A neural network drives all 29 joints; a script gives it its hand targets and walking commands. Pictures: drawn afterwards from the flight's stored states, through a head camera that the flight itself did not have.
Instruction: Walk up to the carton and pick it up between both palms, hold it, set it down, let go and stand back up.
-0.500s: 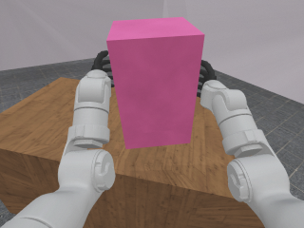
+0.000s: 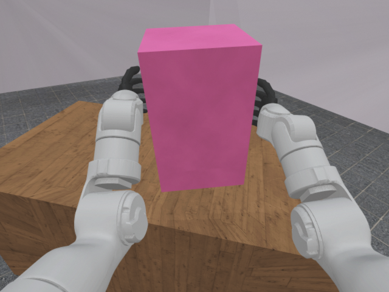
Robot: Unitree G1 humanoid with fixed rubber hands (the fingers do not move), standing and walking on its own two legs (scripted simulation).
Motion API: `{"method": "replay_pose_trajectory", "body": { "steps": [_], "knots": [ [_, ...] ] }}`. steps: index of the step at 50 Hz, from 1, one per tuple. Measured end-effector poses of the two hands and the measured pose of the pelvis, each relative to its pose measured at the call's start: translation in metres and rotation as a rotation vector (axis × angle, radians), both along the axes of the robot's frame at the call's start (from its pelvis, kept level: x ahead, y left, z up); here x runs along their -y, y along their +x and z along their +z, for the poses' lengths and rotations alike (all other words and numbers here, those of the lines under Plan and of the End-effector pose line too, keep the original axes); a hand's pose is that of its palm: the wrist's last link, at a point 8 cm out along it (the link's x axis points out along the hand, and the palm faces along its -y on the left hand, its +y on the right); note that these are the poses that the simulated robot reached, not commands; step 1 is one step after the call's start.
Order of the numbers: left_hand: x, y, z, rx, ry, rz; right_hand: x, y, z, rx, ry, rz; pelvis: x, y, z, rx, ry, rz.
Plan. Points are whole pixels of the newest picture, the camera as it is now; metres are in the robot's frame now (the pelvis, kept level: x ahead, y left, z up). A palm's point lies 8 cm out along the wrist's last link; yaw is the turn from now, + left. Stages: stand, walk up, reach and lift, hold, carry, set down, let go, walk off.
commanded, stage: hold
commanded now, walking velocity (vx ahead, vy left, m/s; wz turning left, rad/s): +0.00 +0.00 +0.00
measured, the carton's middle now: (197, 109) +0.40 +0.01 +0.26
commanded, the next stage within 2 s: none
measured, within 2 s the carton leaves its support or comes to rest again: neither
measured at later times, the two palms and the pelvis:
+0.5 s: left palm (127, 101) +0.37 +0.15 +0.28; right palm (265, 113) +0.36 -0.12 +0.27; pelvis +0.01 +0.00 +0.00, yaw +0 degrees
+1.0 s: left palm (127, 101) +0.37 +0.15 +0.29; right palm (265, 112) +0.36 -0.12 +0.28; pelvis +0.01 +0.00 +0.00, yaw +0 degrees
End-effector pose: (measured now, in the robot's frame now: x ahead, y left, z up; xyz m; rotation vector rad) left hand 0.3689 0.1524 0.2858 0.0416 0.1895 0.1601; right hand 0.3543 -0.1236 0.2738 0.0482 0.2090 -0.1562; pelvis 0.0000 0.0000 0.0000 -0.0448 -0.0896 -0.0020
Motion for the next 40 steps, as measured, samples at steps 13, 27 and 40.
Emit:
{"method": "replay_pose_trajectory", "body": {
  "steps": [13,27,40],
  "knots": [
    [0.0,0.003,-0.002,0.003,-0.005,-0.001,0.0,0.004,0.002,0.003,-0.015,0.002,0.0,0.003,0.0,-0.008,-0.003,-0.003],
    [-0.001,0.005,-0.004,-0.007,-0.007,0.0,-0.001,0.005,-0.003,-0.009,-0.006,0.001,-0.001,0.007,0.0,0.0,-0.003,0.002],
    [0.0,0.006,0.0,0.014,-0.016,0.003,0.0,0.006,0.002,0.012,-0.009,0.004,-0.002,0.011,0.0,0.001,-0.004,-0.001]
  ]
}}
